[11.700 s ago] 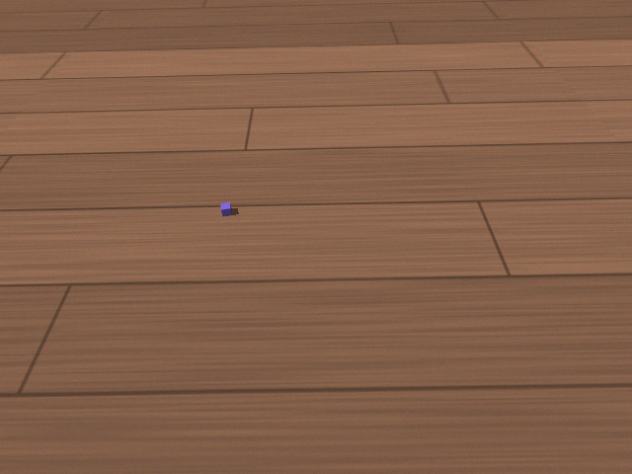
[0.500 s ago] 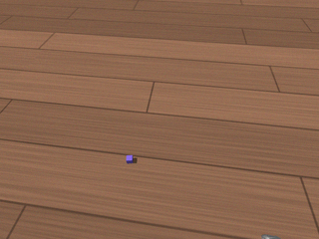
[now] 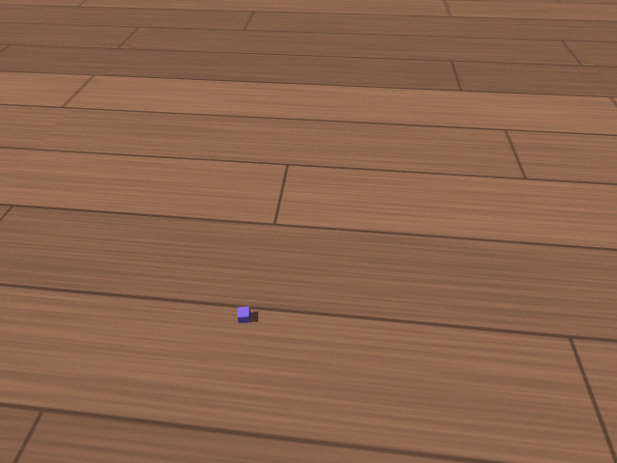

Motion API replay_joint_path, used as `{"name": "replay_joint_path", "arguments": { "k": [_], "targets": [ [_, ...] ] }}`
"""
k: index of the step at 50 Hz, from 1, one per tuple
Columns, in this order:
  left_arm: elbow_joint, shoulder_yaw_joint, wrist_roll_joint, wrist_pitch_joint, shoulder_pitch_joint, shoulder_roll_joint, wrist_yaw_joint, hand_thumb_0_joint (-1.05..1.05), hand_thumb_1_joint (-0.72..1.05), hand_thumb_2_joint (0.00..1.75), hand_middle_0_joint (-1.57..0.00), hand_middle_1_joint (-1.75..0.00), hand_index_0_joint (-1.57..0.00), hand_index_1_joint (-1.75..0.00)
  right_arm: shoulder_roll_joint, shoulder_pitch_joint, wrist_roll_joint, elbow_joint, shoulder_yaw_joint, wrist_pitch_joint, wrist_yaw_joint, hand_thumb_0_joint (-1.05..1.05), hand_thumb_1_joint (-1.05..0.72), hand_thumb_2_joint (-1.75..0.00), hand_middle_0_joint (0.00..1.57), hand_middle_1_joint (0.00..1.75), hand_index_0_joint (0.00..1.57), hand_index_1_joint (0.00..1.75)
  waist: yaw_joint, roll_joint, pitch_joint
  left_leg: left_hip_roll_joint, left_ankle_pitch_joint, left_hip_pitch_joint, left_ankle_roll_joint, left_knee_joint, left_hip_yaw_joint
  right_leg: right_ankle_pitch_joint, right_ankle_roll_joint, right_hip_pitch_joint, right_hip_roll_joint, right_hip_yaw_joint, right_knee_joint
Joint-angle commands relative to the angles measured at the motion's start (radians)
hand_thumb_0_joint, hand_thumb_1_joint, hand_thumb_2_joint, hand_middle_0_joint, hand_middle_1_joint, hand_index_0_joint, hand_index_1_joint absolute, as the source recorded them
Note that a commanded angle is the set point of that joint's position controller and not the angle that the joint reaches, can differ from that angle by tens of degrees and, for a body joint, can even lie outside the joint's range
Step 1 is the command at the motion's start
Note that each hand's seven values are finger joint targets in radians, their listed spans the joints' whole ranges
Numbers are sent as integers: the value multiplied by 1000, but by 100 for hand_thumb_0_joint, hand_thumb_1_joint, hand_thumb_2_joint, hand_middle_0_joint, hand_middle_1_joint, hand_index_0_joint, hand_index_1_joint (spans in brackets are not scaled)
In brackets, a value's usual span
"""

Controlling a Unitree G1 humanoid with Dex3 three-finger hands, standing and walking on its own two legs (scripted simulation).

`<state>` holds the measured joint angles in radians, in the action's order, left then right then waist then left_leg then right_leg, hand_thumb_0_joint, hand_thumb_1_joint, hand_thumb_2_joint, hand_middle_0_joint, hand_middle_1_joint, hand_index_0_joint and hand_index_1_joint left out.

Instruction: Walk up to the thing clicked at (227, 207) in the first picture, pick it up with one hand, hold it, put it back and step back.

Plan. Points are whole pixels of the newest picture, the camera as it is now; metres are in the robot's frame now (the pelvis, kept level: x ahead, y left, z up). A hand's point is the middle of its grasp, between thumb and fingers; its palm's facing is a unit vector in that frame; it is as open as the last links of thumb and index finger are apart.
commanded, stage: stand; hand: left
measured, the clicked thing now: (244, 314) +0.75 +0.25 -0.76
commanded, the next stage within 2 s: walk up in 0.28 s
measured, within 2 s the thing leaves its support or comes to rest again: neither
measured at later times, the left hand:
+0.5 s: hand out of the picture +0.06 +0.29 -0.16, palm faces +0.05 -0.93 -0.36, open 7.3 cm
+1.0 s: hand (143, 384) +0.28 +0.29 -0.15, palm faces -0.02 -0.92 -0.40, open 7.3 cm
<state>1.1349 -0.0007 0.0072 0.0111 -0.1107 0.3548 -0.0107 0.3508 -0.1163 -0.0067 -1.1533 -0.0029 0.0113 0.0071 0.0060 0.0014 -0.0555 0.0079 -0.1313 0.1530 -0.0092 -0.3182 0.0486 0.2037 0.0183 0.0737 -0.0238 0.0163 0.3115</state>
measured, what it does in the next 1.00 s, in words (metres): walks ahead: right foot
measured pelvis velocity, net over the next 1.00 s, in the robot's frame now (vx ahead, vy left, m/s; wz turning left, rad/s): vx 0.20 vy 0.01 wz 0.02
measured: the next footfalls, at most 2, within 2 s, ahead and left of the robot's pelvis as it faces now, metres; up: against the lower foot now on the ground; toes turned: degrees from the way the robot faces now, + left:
right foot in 0.94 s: +0.34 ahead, -0.11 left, +0.00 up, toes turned +1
left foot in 1.26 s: +0.36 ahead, +0.15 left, +0.00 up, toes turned +2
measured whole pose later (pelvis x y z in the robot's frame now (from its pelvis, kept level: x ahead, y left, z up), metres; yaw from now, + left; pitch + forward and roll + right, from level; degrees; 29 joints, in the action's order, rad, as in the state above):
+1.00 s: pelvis +0.20 +0.01 -0.03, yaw +1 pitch -4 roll +0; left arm 0.85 -0.07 0.02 0.06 -0.25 0.40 -0.06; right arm 0.41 -0.34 -0.01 -0.86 0.06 0.03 0.03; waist 0.02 0.04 -0.11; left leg -0.04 -0.49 0.17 0.02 -0.85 -0.01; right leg 0.22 -0.01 0.34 -0.03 0.05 0.64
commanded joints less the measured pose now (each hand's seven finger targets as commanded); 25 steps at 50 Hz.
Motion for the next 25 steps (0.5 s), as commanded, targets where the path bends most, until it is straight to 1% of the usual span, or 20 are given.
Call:
{"name": "replay_joint_path", "arguments": {
  "k": [1, 2, 3, 5, 7, 8, 9, 11, 13, 14, 15, 16, 17, 18, 19, 20, 21, 23, 24, 25],
  "targets": [
    [-55, -38, -1, 25, 29, 209, 14, 0, 90, 90, -20, -30, -20, -30, 214, 47, -1, 63, 34, 28, -11, 0, -90, -90, 20, 30, 20, 30, -6, 12, 74, -124, 99, -20, 25, 41, 91, -66, -36, 17, -111, -89, -55],
    [-56, -38, 1, 24, 28, 211, 15, 0, 90, 90, -20, -30, -20, -30, 214, 52, -1, 65, 35, 28, -12, 0, -90, -90, 20, 30, 20, 30, -8, -1, 76, -125, 107, -23, 24, 40, 92, -63, -37, 21, -109, -86, -53],
    [-56, -38, 1, 23, 33, 211, 15, 0, 90, 90, -20, -30, -20, -30, 214, 38, 0, 63, 34, 27, -13, 0, -90, -90, 20, 30, 20, 30, -1, 3, 80, -123, 88, -22, 25, 41, 88, -53, -37, 19, -109, -88, -54],
    [-54, -38, -2, 21, 28, 213, 14, 0, 90, 90, -20, -30, -20, -30, 213, 38, 0, 59, 32, 26, -12, 0, -90, -90, 20, 30, 20, 30, -4, 5, 66, -122, 40, -11, 25, 54, 93, -27, -38, 30, -106, -88, -56],
    [-55, -35, 0, 21, 29, 206, 13, 0, 90, 90, -20, -30, -20, -30, 215, 38, 0, 61, 32, 25, -12, 0, -90, -90, 20, 30, 20, 30, -3, -7, 50, -120, 34, -2, 22, 56, 92, -15, -38, 40, -105, -88, -58],
    [-53, -35, 0, 20, 20, 205, 12, 0, 90, 90, -20, -30, -20, -30, 221, 43, -1, 59, 33, 24, -12, 0, -90, -90, 20, 30, 20, 30, -6, 8, 44, -119, -14, -5, 24, 58, 94, 12, -37, 57, -103, -91, -63],
    [-58, -35, 2, 22, 28, 214, 14, 0, 90, 90, -20, -30, -20, -30, 215, 39, -2, 61, 33, 24, -11, 0, -90, -90, 20, 30, 20, 30, -5, -6, 66, -126, 55, -12, 26, 49, 94, -31, -40, 31, -108, -89, -53],
    [-55, -34, 2, 24, 18, 210, 15, 0, 90, 90, -20, -30, -20, -30, 214, 44, 0, 63, 32, 26, -11, 0, -90, -90, 20, 30, 20, 30, -7, -12, 80, -125, 115, -25, 26, 33, 89, -86, -35, 24, -109, -87, -49],
    [-56, -34, 0, 26, 20, 213, 16, 0, 90, 90, -20, -30, -20, -30, 212, 29, 1, 60, 31, 25, -11, 0, -90, -90, 20, 30, 20, 30, 1, -20, 76, -121, 94, -26, 25, 34, 83, -76, -35, 26, -111, -92, -58],
    [-107, -92, 13, 33, -35, 279, -4, 0, 90, 90, -20, -30, -20, -30, 272, -33, -12, 108, 83, 31, 12, 0, -90, -90, 20, 30, 20, 30, -9, -3, 160, -63, -354, -22, 89, -37, 80, 315, -79, -33, -51, -66, 13],
    [-99, -101, 23, 33, -71, 280, -8, 0, 90, 90, -20, -30, -20, -30, 279, -35, -24, 114, 93, 30, 19, 0, -90, -90, 20, 30, 20, 30, -25, 13, 103, -78, -517, 92, 100, -46, 108, 461, -104, -14, -76, -110, 33],
    [-110, -111, 24, 34, -93, 281, -11, 0, 90, 90, -20, -30, -20, -30, 268, 18, -27, 146, 95, 25, 25, 0, -90, -90, 20, 30, 20, 30, -53, 16, 1, -66, -536, 234, 96, -71, 112, 518, -122, 1, -99, -155, 25],
    [-115, -121, 27, 37, -138, 289, -10, 0, 90, 90, -20, -30, -20, -30, 238, 66, -27, 184, 92, 26, 29, 0, -90, -90, 20, 30, 20, 30, -84, -44, -53, -46, -443, 364, 82, -152, 65, 520, -154, -65, -147, -222, -38],
    [-114, -136, 29, 44, -179, 318, -6, 0, 90, 90, -20, -30, -20, -30, 204, 101, -28, 206, 90, 27, 32, 0, -90, -90, 20, 30, 20, 30, -113, -154, -96, 3, -288, 491, 50, -323, -35, 490, -204, -156, -253, -339, -153],
    [-138, -147, 36, 52, -183, 338, -3, 0, 90, 90, -20, -30, -20, -30, 209, 103, -34, 221, 94, 33, 29, 0, -90, -90, 20, 30, 20, 30, -120, -152, -108, -45, -292, 551, 35, -432, -4, 297, -260, -181, -353, -414, -180],
    [-152, -148, 32, 55, -172, 330, -5, 0, 90, 90, -20, -30, -20, -30, 233, 79, -31, 222, 103, 37, 30, 0, -90, -90, 20, 30, 20, 30, -95, -99, -102, -67, -299, 524, 34, -463, 26, 210, -280, -157, -354, -400, -167],
    [-175, -143, 26, 57, -143, 315, -6, 0, 90, 90, -20, -30, -20, -30, 231, 38, -26, 225, 106, 39, 37, 0, -90, -90, 20, 30, 20, 30, -69, -69, -64, -79, -300, 464, 29, -447, 27, 222, -264, -140, -316, -339, -160],
    [-220, -140, 31, 58, -58, 325, -12, 0, 90, 90, -20, -30, -20, -30, 221, -15, -26, 230, 112, 48, 47, 0, -90, -90, 20, 30, 20, 30, -22, -172, -72, -115, -287, 314, 33, -335, 0, 156, -238, -22, -283, -225, -119],
    [-239, -133, 29, 57, -37, 310, -18, 0, 90, 90, -20, -30, -20, -30, 222, -42, -27, 225, 120, 52, 51, 0, -90, -90, 20, 30, 20, 30, 0, -169, -68, -93, -239, 223, 33, -281, -27, 67, -216, 33, -241, -160, -79],
    [-251, -126, 22, 51, -37, 300, -22, 0, 90, 90, -20, -30, -20, -30, 212, -87, -30, 217, 125, 56, 52, 0, -90, -90, 20, 30, 20, 30, 20, -145, -47, -53, -155, 115, 25, -199, -77, -32, -191, 80, -188, -80, 14]
  ]
}}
